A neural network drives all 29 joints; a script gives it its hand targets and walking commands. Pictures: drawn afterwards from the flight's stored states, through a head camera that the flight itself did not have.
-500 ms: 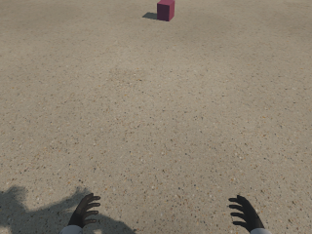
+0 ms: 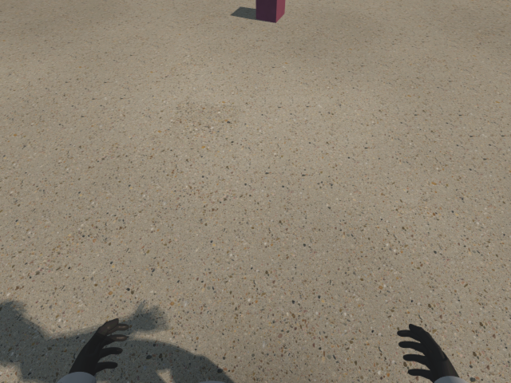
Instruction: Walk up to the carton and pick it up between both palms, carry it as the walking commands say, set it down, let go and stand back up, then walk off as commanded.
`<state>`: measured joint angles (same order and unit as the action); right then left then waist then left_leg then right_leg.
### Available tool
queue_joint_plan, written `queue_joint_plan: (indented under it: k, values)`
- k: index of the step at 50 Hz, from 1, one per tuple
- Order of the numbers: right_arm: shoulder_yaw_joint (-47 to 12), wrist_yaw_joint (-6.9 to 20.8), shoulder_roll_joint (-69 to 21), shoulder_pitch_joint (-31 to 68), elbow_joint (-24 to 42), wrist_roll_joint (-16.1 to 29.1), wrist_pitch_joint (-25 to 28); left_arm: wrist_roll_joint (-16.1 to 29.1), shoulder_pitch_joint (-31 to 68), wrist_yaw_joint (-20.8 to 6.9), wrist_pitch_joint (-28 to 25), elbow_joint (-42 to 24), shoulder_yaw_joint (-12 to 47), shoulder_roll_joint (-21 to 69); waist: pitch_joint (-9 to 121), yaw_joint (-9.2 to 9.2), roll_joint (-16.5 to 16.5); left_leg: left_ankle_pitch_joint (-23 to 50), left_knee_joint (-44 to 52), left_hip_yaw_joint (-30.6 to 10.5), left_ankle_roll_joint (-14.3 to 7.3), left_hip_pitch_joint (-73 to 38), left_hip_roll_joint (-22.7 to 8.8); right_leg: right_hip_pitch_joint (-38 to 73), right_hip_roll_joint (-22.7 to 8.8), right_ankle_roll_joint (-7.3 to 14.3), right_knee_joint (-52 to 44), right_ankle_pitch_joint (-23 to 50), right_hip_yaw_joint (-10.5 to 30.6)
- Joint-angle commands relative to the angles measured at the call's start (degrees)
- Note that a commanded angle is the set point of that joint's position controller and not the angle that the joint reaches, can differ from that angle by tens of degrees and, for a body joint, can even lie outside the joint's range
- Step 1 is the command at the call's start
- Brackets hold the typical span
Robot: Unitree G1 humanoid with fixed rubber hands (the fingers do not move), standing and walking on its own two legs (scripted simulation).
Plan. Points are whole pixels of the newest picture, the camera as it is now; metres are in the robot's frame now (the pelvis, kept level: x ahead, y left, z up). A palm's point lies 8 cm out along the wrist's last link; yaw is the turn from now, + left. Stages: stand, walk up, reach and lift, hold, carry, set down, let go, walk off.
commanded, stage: stand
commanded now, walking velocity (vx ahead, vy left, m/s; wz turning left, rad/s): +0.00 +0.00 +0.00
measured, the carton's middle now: (270, 3) +3.14 -0.05 -0.64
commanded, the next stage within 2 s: walk up in 1.74 s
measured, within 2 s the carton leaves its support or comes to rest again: neither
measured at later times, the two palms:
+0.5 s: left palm out of the picture +0.13 +0.29 -0.08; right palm out of the picture +0.14 -0.27 -0.09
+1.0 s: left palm out of the picture +0.11 +0.30 -0.09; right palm out of the picture +0.13 -0.28 -0.09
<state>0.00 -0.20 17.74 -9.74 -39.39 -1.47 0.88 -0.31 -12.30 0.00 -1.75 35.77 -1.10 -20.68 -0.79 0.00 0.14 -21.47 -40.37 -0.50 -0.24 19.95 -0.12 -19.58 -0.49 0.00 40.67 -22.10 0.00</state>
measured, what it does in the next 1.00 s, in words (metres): stands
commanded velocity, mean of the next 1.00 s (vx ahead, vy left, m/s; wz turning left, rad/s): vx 0.00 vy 0.00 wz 0.00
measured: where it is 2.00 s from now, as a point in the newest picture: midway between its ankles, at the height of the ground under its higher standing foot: outside the picture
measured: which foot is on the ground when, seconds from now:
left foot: down 0.00-1.00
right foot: down 0.00-1.00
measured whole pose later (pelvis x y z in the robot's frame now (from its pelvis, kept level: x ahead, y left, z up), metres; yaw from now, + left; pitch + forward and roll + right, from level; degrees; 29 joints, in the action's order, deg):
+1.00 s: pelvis +0.00 +0.00 +0.00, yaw +0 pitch -1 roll +0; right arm 0.0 -0.2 18.8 -7.0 -48.8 -1.5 0.9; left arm -0.3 -12.2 0.0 -1.9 45.4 -1.1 -21.2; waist -0.8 0.0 0.2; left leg -20.8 -38.8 -0.5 -0.2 16.8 -0.1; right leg -16.1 -0.5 0.0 38.3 -21.1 0.0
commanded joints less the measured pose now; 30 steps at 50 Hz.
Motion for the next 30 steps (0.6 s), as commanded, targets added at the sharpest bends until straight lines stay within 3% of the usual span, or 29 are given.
queue_joint_plan:
  k: [1,3,4,5,7,9,10,11,14,16,19,21,22,23,24,25,26,27,29,30]
  values:
    - [4.45,0.22,11.46,1.76,3.01,0.03,1.66,-1.26,1.68,0.93,-1.78,-0.55,-3.54,-9.75,6.75,0.14,0.73,15.91,4.78,-3.84,-3.88,-4.23,-4.46,2.74,-4.43,3.79,-5.99,14.23,5.36]
    - [4.36,0.22,12.0,1.74,2.06,0.68,1.93,-0.88,2.08,0.65,-1.67,-0.08,-3.11,-9.04,6.29,0.48,-1.48,15.35,5.2,-4.16,-4.06,-3.5,-4.69,3.21,-4.38,3.81,-6.36,14.43,5.28]
    - [4.53,0.09,12.25,1.84,1.67,0.28,1.72,-1.05,1.65,0.53,-1.99,-0.03,-3.17,-9.06,6.64,-0.24,-0.51,17.16,5.87,-5.6,-4.53,-3.55,-4.39,3.89,-3.98,3.66,-5.45,14.28,4.19]
    - [4.66,0.12,13.24,2.14,1.85,0.11,1.72,-1.07,0.95,0.56,-1.98,0.12,-3.19,-8.94,6.81,-0.47,-1.54,16.8,5.83,-5.14,-4.7,-4.52,-4.76,3.45,-3.66,3.36,-5.58,13.34,3.7]
    - [4.71,0.36,13.07,3.39,2.04,0.37,1.88,-1.83,2.7,0.75,-1.83,0.58,-3.47,-10.38,5.44,0.06,0.12,16.64,6.25,-5.22,-4.37,-3.38,-5.38,3.24,-3.74,3.56,-6.17,14.91,4.2]
    - [4.57,0.36,13.42,4.26,1.41,0.39,1.57,-1.03,0.69,0.65,-1.81,0.83,-3.52,-9.76,5.19,-0.81,-2.65,14.78,6.16,-5.3,-4.74,-1.96,-4.69,4.56,-3.99,3.45,-6.85,12.18,4.57]
    - [4.63,0.34,12.84,3.88,1.29,0.76,1.52,-1.41,1.44,0.65,-1.76,1.44,-3.01,-9.27,3.97,0.08,0.43,13.0,6.21,-5.35,-4.12,-1.85,-4.26,3.18,-4.77,4.22,-7.81,11.36,5.9]
    - [4.67,0.27,13.49,3.9,1.0,0.61,1.53,-1.39,2.27,0.62,-1.79,0.96,-3.2,-9.57,3.03,-0.34,1.17,12.87,6.49,-5.18,-3.84,-2.58,-4.22,1.69,-5.11,4.47,-8.27,11.47,6.9]
    - [4.12,0.34,12.46,2.66,0.02,0.23,1.82,-1.13,1.74,0.57,-1.7,2.31,-2.66,-9.18,3.85,0.06,-2.38,12.51,6.83,-6.11,-4.43,-3.75,-5.13,2.28,-4.16,3.84,-7.58,9.26,5.31]
    - [4.46,0.53,12.34,4.58,-0.08,0.48,1.95,-1.44,2.13,0.43,-1.91,2.57,-2.96,-10.26,1.96,-0.53,0.57,11.22,7.35,-5.36,-3.8,-2.49,-4.65,1.77,-4.38,4.11,-9.61,9.18,6.56]
    - [4.14,0.35,12.04,4.43,-0.75,0.42,1.65,-1.25,3.51,0.57,-1.9,2.71,-2.63,-9.7,2.65,0.27,-0.32,11.02,7.57,-5.45,-4.27,-3.15,-4.85,2.03,-4.87,4.37,-9.55,10.46,6.7]
    - [4.5,0.43,13.83,4.58,-1.17,0.34,2.02,-0.85,1.14,0.62,-1.92,3.57,-3.28,-10.05,5.28,-0.73,-0.86,11.84,7.69,-4.98,-4.1,-4.6,-5.05,3.74,-4.55,3.36,-8.53,11.42,4.78]
    - [4.51,0.49,13.3,5.41,-0.76,0.53,1.77,-1.36,2.05,0.65,-1.61,4.06,-2.94,-10.13,2.36,-0.5,-1.23,12.39,7.77,-6.26,-4.06,-2.33,-4.8,3.17,-4.28,3.92,-8.52,11.04,6.05]
    - [4.37,0.44,13.58,4.94,-1.35,0.41,1.58,-1.4,1.69,0.66,-1.98,3.38,-3.03,-10.58,3.8,-1.01,0.58,13.19,7.72,-6.29,-4.18,-2.59,-4.54,4.59,-4.75,3.99,-8.78,12.44,6.01]
    - [4.19,0.47,13.14,3.87,-1.77,1.06,1.45,-1.1,2.32,0.72,-1.96,3.92,-3.49,-11.22,3.14,0.0,1.89,13.17,8.12,-5.07,-3.66,-3.15,-4.38,3.69,-4.46,4.12,-9.27,12.53,6.86]
    - [3.89,0.18,12.91,3.1,-2.17,0.2,1.68,-0.99,1.99,0.8,-1.9,4.4,-3.08,-9.84,3.07,-0.23,-1.76,13.97,7.68,-5.28,-3.8,-4.02,-4.9,2.93,-4.9,3.83,-8.88,11.82,6.57]
    - [3.82,0.44,12.88,4.07,-2.5,0.6,1.81,-0.77,2.27,0.72,-2.06,4.53,-2.33,-10.0,2.92,0.13,-1.75,15.48,7.25,-5.42,-3.56,-4.36,-4.71,2.62,-4.77,4.01,-8.37,13.83,6.99]
    - [4.05,0.22,13.1,4.66,-2.62,0.48,1.62,-1.25,0.88,0.63,-2.03,5.23,-3.26,-10.79,3.83,-1.02,-0.92,13.77,7.92,-5.46,-4.13,-3.21,-4.92,4.79,-4.58,3.87,-8.77,13.53,5.82]
    - [3.78,0.56,12.37,4.55,-2.89,0.58,1.61,-1.43,3.32,0.85,-1.68,5.09,-3.31,-10.59,2.84,0.05,0.5,13.32,8.43,-6.16,-3.82,-3.26,-5.31,4.25,-4.79,3.9,-9.0,13.18,6.53]
    - [4.28,0.27,13.72,5.36,-2.67,0.78,1.92,-1.34,3.45,0.95,-1.35,5.39,-3.33,-10.96,3.52,0.05,-1.35,14.5,8.79,-5.17,-3.25,-4.46,-4.7,3.78,-4.45,3.75,-9.27,13.01,5.8]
